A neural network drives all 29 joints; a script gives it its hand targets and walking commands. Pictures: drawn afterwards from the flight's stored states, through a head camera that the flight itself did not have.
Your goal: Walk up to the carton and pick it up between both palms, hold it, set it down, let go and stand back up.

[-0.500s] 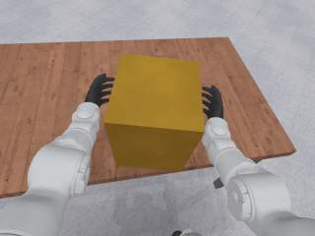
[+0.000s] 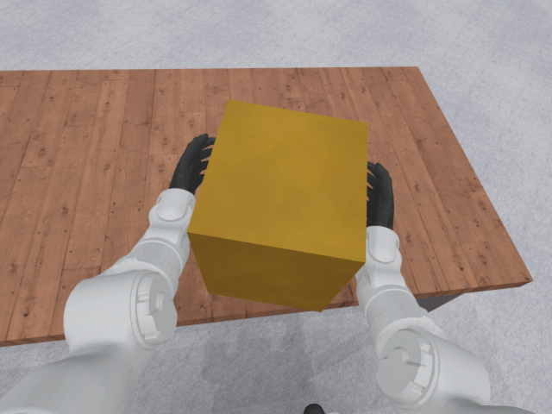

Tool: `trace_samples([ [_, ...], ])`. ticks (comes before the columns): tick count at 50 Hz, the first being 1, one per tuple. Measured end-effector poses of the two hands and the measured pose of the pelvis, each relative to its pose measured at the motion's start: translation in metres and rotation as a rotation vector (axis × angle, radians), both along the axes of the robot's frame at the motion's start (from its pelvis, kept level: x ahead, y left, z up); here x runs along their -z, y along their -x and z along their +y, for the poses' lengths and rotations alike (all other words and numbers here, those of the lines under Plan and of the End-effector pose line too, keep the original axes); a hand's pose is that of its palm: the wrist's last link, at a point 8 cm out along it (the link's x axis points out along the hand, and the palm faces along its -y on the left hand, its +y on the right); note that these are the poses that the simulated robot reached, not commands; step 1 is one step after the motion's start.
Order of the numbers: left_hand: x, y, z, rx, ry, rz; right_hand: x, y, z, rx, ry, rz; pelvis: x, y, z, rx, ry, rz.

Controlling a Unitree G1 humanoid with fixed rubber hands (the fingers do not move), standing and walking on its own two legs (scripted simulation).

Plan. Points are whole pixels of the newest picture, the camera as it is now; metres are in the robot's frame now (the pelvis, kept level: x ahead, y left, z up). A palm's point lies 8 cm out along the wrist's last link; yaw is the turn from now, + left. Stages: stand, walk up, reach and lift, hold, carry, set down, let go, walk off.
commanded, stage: reach and lift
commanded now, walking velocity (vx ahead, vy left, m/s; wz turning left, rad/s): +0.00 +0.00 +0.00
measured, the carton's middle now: (279, 216) +0.41 -0.02 -0.01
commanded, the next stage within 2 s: none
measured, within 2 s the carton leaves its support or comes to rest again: neither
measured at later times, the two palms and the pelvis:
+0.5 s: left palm (180, 190) +0.44 +0.13 +0.02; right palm (373, 218) +0.38 -0.16 +0.02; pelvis +0.02 -0.02 +0.02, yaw +2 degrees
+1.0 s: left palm (183, 189) +0.44 +0.13 +0.02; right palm (375, 221) +0.38 -0.16 +0.02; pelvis +0.01 -0.01 +0.01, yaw +1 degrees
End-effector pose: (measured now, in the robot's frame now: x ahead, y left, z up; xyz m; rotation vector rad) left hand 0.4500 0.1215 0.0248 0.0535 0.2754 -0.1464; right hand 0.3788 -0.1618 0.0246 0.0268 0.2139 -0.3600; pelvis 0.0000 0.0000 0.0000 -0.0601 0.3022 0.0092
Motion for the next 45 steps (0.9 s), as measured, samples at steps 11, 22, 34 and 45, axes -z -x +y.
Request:
trace_samples([
  [11,0.003,0.008,0.008,-0.031,-0.019,0.022,0.004,-0.003,0.005,-0.043,0.011,0.018,-0.012,-0.015,-0.009,-0.018,-0.013,-0.069],
  [22,0.003,0.007,0.008,-0.023,-0.03,0.018,0.004,-0.003,0.004,-0.047,0.033,0.016,-0.015,-0.023,-0.019,-0.024,-0.018,-0.069],
  [34,0.003,0.007,0.007,-0.007,-0.034,0.015,0.003,0.0,0.004,-0.036,0.047,0.013,-0.015,-0.017,-0.018,-0.025,-0.014,-0.05],
  [45,0.003,0.007,0.005,0.001,-0.043,0.009,0.003,0.003,0.003,-0.026,0.051,0.006,-0.014,-0.01,-0.013,-0.019,-0.015,-0.029],
])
